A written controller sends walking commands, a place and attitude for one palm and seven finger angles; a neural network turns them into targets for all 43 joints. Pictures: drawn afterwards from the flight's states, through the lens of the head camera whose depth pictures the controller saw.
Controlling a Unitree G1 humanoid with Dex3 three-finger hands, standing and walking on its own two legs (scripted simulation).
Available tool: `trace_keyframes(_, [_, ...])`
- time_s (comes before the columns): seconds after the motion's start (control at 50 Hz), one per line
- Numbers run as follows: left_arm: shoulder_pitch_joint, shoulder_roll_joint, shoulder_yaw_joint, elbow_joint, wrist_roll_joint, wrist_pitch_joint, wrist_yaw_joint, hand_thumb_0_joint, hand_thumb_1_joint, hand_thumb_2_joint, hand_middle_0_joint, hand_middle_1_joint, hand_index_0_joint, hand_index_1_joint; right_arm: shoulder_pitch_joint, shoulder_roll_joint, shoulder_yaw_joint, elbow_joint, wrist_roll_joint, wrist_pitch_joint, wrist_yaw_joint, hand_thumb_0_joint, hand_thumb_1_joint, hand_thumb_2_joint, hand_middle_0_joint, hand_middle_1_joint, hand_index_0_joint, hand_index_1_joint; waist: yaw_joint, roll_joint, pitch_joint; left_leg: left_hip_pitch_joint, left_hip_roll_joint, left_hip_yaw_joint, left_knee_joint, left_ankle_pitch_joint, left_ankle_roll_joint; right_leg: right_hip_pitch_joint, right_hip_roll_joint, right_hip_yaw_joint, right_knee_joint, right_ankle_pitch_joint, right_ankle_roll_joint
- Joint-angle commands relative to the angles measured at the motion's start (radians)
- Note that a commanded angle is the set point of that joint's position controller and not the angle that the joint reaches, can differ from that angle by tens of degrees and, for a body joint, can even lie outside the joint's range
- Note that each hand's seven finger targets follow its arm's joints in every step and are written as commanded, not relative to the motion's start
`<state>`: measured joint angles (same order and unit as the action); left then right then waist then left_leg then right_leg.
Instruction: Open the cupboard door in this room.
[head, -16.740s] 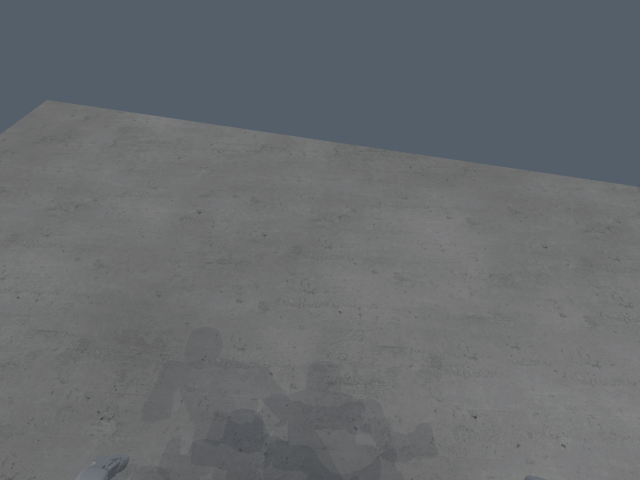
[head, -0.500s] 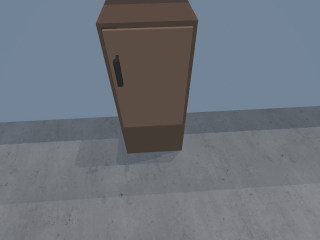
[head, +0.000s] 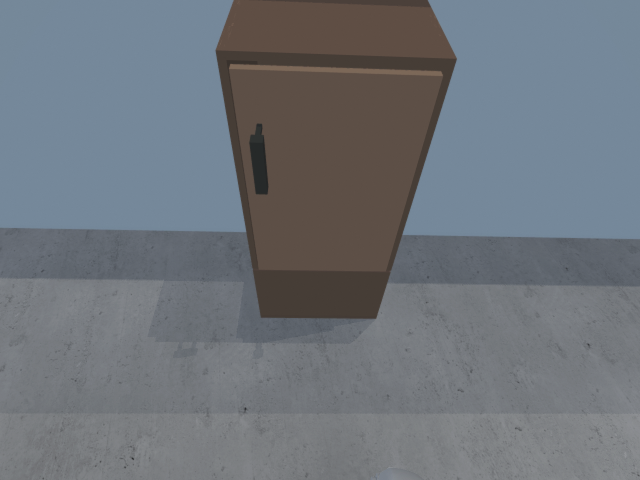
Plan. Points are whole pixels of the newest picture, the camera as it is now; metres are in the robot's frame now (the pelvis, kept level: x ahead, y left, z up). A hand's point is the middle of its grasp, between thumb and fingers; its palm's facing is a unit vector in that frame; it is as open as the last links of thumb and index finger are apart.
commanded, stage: take the last steps up to it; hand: left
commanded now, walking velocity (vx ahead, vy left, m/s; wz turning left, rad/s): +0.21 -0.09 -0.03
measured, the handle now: (260, 159) +0.68 +0.16 -0.02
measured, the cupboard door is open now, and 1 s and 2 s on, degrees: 0 0 0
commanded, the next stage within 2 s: come to a stop and stand still in 0.14 s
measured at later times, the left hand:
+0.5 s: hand (240, 448) +0.19 +0.13 -0.17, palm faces +0.05 -0.97 -0.23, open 7.2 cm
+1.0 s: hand out of the picture +0.15 +0.14 -0.18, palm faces +0.01 -0.97 -0.25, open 7.4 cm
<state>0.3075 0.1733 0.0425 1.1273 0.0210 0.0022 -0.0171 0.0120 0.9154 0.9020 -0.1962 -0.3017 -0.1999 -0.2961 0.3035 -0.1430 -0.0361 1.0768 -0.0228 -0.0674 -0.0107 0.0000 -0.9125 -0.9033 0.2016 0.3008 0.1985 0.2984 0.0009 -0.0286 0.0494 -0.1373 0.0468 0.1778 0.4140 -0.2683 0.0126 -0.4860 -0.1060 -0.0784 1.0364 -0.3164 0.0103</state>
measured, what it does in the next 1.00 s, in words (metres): walks ahead: right foot, then left foot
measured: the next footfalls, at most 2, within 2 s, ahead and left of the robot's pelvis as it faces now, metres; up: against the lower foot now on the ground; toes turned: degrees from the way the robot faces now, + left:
right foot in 0.20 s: +0.20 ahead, -0.16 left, +0.00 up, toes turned -9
left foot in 0.60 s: +0.19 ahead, +0.06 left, +0.00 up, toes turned +4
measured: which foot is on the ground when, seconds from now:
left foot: down 0.00-0.20, up 0.22-0.58, down 0.60-1.00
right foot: up 0.00-0.18, down 0.20-0.60, up 0.62-0.98, down 1.00-1.00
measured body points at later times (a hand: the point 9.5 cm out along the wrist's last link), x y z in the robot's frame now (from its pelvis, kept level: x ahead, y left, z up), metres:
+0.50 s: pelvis +0.13 -0.06 -0.01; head +0.17 -0.06 +0.44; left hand +0.19 +0.18 -0.16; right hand +0.19 -0.30 -0.17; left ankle +0.15 +0.06 -0.72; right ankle +0.16 -0.15 -0.74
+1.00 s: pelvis +0.10 -0.06 -0.01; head +0.13 -0.07 +0.44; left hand +0.15 +0.19 -0.16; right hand +0.16 -0.29 -0.16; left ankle +0.16 +0.06 -0.74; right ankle +0.06 -0.20 -0.74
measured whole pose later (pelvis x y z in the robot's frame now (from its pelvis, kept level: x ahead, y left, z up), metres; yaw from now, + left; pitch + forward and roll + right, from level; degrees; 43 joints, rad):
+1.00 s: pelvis +0.10 -0.06 -0.01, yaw -1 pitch -1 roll +1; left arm 0.20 0.21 0.03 1.05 0.01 0.03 0.02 0.01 0.91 0.90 -0.20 -0.30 -0.20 -0.30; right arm 0.16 -0.16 -0.05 1.04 -0.01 0.01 -0.01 -0.01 -0.92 -0.90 0.21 0.30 0.20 0.30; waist -0.01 -0.01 0.06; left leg -0.31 0.04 0.12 0.47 -0.15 0.01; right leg -0.18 -0.06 -0.03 0.54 -0.37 0.03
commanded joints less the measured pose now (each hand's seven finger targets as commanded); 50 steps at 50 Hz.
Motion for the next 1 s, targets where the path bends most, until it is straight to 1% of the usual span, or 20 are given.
trace_keyframes(0.0, [-0.070,0.017,0.008,-0.091,-0.001,-0.019,-0.003,0.000,0.900,0.900,-0.200,-0.300,-0.200,-0.300,0.101,-0.141,-0.032,0.001,-0.001,-0.005,-0.015,0.000,-0.900,-0.900,0.200,0.300,0.200,0.300,-0.022,0.122,0.046,0.044,0.263,-0.153,-0.202,0.305,0.132,-0.088,-0.034,0.016,-0.144,0.054,0.019])
trace_keyframes(0.08, [-0.115,0.023,0.013,-0.113,-0.001,-0.024,-0.005,0.000,0.900,0.900,-0.200,-0.300,-0.200,-0.300,0.080,-0.146,-0.046,0.011,-0.007,0.009,-0.014,0.000,-0.900,-0.900,0.200,0.300,0.200,0.300,-0.025,0.159,0.060,0.009,0.258,-0.130,-0.143,0.288,0.111,0.037,0.001,-0.033,-0.351,0.074,0.003])
trace_keyframes(0.14, [0.025,0.070,0.025,-0.068,0.002,-0.038,-0.001,0.000,0.900,0.900,-0.200,-0.300,-0.200,-0.300,0.054,-0.137,-0.047,0.014,-0.004,0.020,-0.009,0.000,-0.900,-0.900,0.200,0.300,0.200,0.300,0.051,0.077,0.012,-0.101,0.200,-0.092,0.038,0.230,0.054,0.324,0.054,-0.079,-0.507,0.170,-0.014])
trace_keyframes(0.16, [0.133,0.128,0.037,-0.035,0.006,-0.050,0.007,0.000,0.900,0.900,-0.200,-0.300,-0.200,-0.300,0.056,-0.112,-0.040,0.014,0.003,0.016,-0.003,0.000,-0.900,-0.900,0.200,0.300,0.200,0.300,0.105,-0.042,-0.049,-0.200,0.138,-0.037,0.234,0.163,0.017,0.499,-0.017,0.009,-0.551,0.195,-0.039])
trace_keyframes(0.18, [0.225,0.229,0.059,-0.010,0.008,-0.061,0.019,0.000,0.900,0.900,-0.200,-0.300,-0.200,-0.300,0.080,-0.041,-0.023,-0.007,0.013,0.013,0.004,0.000,-0.900,-0.900,0.200,0.300,0.200,0.300,0.122,-0.306,-0.131,-0.371,0.006,0.016,0.528,-0.197,-0.019,0.633,-0.252,0.336,-0.663,0.297,-0.129])
trace_keyframes(0.2, [0.219,0.264,0.059,-0.017,-0.010,-0.061,0.024,0.000,0.900,0.900,-0.200,-0.300,-0.200,-0.300,0.064,-0.070,-0.023,-0.028,0.023,0.031,-0.001,0.000,-0.900,-0.900,0.200,0.300,0.200,0.300,0.116,-0.319,-0.170,-0.374,0.005,-0.097,0.709,-0.391,-0.012,0.559,-0.338,0.451,-0.759,0.246,-0.203])
trace_keyframes(0.24, [0.025,0.173,0.040,-0.074,-0.009,-0.049,0.038,0.000,0.900,0.900,-0.200,-0.300,-0.200,-0.300,-0.003,-0.072,-0.028,-0.027,0.016,0.040,-0.003,0.000,-0.900,-0.900,0.200,0.300,0.200,0.300,0.060,-0.139,-0.018,-0.402,0.062,-0.177,0.802,-0.252,-0.004,0.354,-0.308,0.375,-0.804,0.145,-0.220])
trace_keyframes(0.28, [-0.094,0.115,0.018,-0.114,-0.001,-0.050,0.050,0.000,0.900,0.900,-0.200,-0.300,-0.200,-0.300,0.036,-0.039,-0.008,0.005,0.011,0.050,-0.005,0.000,-0.900,-0.900,0.200,0.300,0.200,0.300,0.002,-0.026,-0.033,-0.269,0.079,-0.179,0.646,-0.174,-0.026,0.238,-0.241,0.180,-0.749,0.460,-0.178])
trace_keyframes(0.34, [-0.113,0.134,0.015,-0.112,0.005,-0.039,0.055,0.000,0.900,0.900,-0.200,-0.300,-0.200,-0.300,0.060,-0.020,-0.001,0.018,0.023,0.076,-0.007,0.000,-0.900,-0.900,0.200,0.300,0.200,0.300,-0.003,-0.082,-0.076,-0.179,0.031,-0.138,0.432,-0.166,-0.043,0.266,-0.199,0.086,-0.692,0.678,-0.175])
trace_keyframes(0.5, [-0.109,0.184,0.042,-0.139,0.004,0.003,0.063,0.000,0.900,0.900,-0.200,-0.300,-0.200,-0.300,-0.050,-0.097,-0.026,-0.065,0.014,0.102,-0.009,0.000,-0.900,-0.900,0.200,0.300,0.200,0.300,0.007,-0.118,-0.076,-0.165,0.000,-0.127,0.250,-0.070,-0.051,0.323,-0.220,0.106,-0.601,0.725,-0.182])
trace_keyframes(0.54, [-0.125,0.178,0.039,-0.145,-0.002,0.011,0.061,0.000,0.900,0.900,-0.200,-0.300,-0.200,-0.300,-0.024,-0.111,-0.030,-0.064,0.011,0.096,-0.007,0.000,-0.900,-0.900,0.200,0.300,0.200,0.300,-0.019,-0.077,-0.082,-0.034,0.026,-0.126,0.068,0.167,-0.040,0.251,-0.176,0.073,-0.526,0.567,-0.123])
trace_keyframes(0.58, [-0.072,0.104,0.024,-0.164,-0.010,0.022,0.059,0.000,0.900,0.900,-0.200,-0.300,-0.200,-0.300,-0.039,-0.214,-0.042,-0.097,-0.001,0.084,-0.008,0.000,-0.900,-0.900,0.200,0.300,0.200,0.300,-0.010,0.252,-0.103,0.032,0.302,-0.371,-0.045,0.710,0.106,0.130,0.023,-0.049,-0.294,-0.015,-0.001])
trace_keyframes(0.6, [-0.103,0.104,0.018,-0.168,-0.009,0.031,0.064,0.000,0.900,0.900,-0.200,-0.300,-0.200,-0.300,-0.058,-0.226,-0.043,-0.105,0.000,0.085,-0.016,0.000,-0.900,-0.900,0.200,0.300,0.200,0.300,-0.030,0.291,-0.103,-0.040,0.338,-0.411,-0.106,0.742,0.174,0.128,0.079,0.019,-0.097,-0.308,0.011])
trace_keyframes(0.62, [-0.117,0.118,0.025,-0.166,-0.011,0.043,0.063,0.000,0.900,0.900,-0.200,-0.300,-0.200,-0.300,-0.095,-0.225,-0.040,-0.120,0.000,0.084,-0.026,0.000,-0.900,-0.900,0.200,0.300,0.200,0.300,-0.020,0.257,-0.077,-0.099,0.332,-0.404,-0.107,0.664,0.197,0.118,0.072,0.100,0.012,-0.304,0.009])
trace_keyframes(0.64, [-0.100,0.118,0.029,-0.155,-0.006,0.040,0.058,0.000,0.900,0.900,-0.200,-0.300,-0.200,-0.300,-0.143,-0.208,-0.037,-0.130,-0.002,0.082,-0.030,0.000,-0.900,-0.900,0.200,0.300,0.200,0.300,0.005,0.214,-0.063,-0.062,0.309,-0.369,-0.071,0.678,0.203,0.057,0.072,0.121,0.070,-0.269,0.008])
trace_keyframes(0.7, [-0.061,0.108,0.028,-0.135,-0.006,0.030,0.051,0.000,0.900,0.900,-0.200,-0.300,-0.200,-0.300,-0.132,-0.181,-0.031,-0.131,0.003,0.068,-0.033,0.000,-0.900,-0.900,0.200,0.300,0.200,0.300,0.003,0.116,-0.138,0.071,0.250,-0.294,-0.035,0.705,0.175,0.001,0.079,0.131,0.116,-0.164,0.033])
trace_keyframes(0.88, [-0.094,0.073,-0.001,-0.130,-0.009,0.025,0.040,0.000,0.900,0.900,-0.200,-0.300,-0.200,-0.300,-0.068,-0.195,-0.050,-0.069,0.001,0.070,-0.020,0.000,-0.900,-0.900,0.200,0.300,0.200,0.300,-0.041,0.186,-0.127,0.074,0.245,-0.314,-0.104,0.375,0.152,0.156,0.055,0.049,-0.327,-0.186,0.031])
trace_keyframes(0.94, [-0.001,0.079,-0.004,-0.082,-0.007,0.013,0.042,0.000,0.900,0.900,-0.200,-0.300,-0.200,-0.300,-0.093,-0.184,-0.050,-0.058,0.010,0.070,-0.012,0.000,-0.900,-0.900,0.200,0.300,0.200,0.300,0.006,0.149,-0.110,-0.052,0.180,-0.277,-0.071,0.200,0.087,0.332,0.064,0.011,-0.618,0.038,0.018])
trace_keyframes(0.96, [0.028,0.103,-0.003,-0.071,-0.004,0.006,0.047,0.000,0.900,0.900,-0.200,-0.300,-0.200,-0.300,-0.096,-0.150,-0.044,-0.059,0.017,0.071,-0.009,0.000,-0.900,-0.900,0.200,0.300,0.200,0.300,0.014,0.074,-0.093,-0.117,0.132,-0.232,-0.030,0.095,0.040,0.391,0.023,0.057,-0.717,0.089,0.007])
trace_keyframes(0.98, [0.003,0.146,-0.003,-0.076,0.000,-0.002,0.051,0.000,0.900,0.900,-0.200,-0.300,-0.200,-0.300,-0.091,-0.102,-0.034,-0.064,0.024,0.074,-0.004,0.000,-0.900,-0.900,0.200,0.300,0.200,0.300,-0.005,-0.042,-0.058,-0.177,0.066,-0.177,0.027,-0.026,-0.010,0.360,-0.098,0.201,-0.777,0.036,-0.041])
